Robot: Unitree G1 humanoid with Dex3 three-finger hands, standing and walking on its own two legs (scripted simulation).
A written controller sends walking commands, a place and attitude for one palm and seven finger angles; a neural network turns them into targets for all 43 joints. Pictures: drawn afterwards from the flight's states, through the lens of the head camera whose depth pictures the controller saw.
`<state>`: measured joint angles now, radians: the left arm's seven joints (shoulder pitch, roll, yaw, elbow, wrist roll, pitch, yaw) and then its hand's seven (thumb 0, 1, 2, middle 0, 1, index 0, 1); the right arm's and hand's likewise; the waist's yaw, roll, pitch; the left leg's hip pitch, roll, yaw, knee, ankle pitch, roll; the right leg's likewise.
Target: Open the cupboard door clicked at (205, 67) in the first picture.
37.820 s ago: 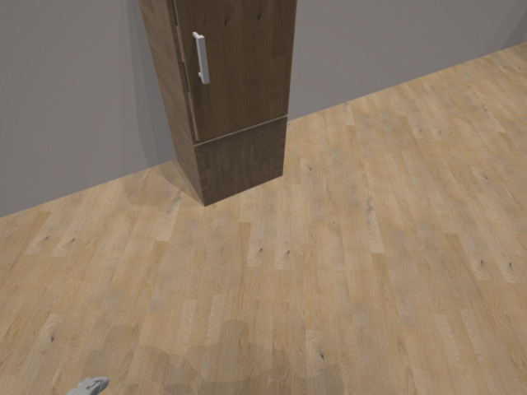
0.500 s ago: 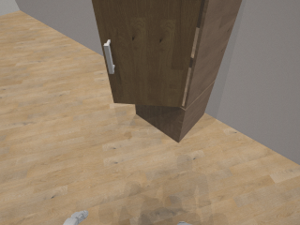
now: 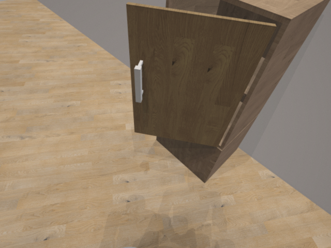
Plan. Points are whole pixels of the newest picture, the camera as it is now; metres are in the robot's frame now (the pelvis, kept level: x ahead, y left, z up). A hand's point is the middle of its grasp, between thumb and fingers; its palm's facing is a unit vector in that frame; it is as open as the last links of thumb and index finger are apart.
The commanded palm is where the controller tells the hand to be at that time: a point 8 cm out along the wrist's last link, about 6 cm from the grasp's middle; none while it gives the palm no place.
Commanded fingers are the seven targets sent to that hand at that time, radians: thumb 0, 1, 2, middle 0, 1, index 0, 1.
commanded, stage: come to a stop and stand still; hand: left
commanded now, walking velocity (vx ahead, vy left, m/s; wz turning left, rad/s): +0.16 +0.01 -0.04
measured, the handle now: (139, 82) +0.65 +0.16 +0.01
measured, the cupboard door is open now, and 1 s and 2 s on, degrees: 36 36 36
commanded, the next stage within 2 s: look again from close up in 1.02 s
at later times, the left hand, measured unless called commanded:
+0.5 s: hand (101, 243) +0.15 +0.18 -0.16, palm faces -0.02 -0.97 -0.25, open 7.4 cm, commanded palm none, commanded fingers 0.00 0.90 0.90 -0.20 -0.30 -0.20 -0.30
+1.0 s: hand out of the picture +0.04 +0.19 -0.17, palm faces +0.04 -0.98 -0.18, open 7.4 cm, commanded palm none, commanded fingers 0.00 0.90 0.90 -0.20 -0.30 -0.20 -0.30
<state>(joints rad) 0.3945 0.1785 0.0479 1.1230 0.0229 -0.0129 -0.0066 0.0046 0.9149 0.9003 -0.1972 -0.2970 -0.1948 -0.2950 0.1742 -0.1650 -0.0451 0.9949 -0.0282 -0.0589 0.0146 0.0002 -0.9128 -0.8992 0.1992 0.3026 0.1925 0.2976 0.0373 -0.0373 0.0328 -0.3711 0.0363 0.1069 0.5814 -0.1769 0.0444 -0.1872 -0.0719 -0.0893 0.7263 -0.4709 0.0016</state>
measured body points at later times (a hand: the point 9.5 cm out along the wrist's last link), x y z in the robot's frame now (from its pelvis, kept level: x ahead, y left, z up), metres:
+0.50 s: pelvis +0.06 -0.02 +0.00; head +0.10 -0.02 +0.45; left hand +0.16 +0.23 -0.14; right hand +0.07 -0.26 -0.15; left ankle +0.05 +0.09 -0.71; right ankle +0.05 -0.13 -0.73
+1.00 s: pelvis +0.05 +0.01 +0.01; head +0.06 +0.03 +0.46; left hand +0.04 +0.24 -0.15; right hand +0.11 -0.22 -0.13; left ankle +0.04 +0.11 -0.73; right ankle +0.05 -0.13 -0.73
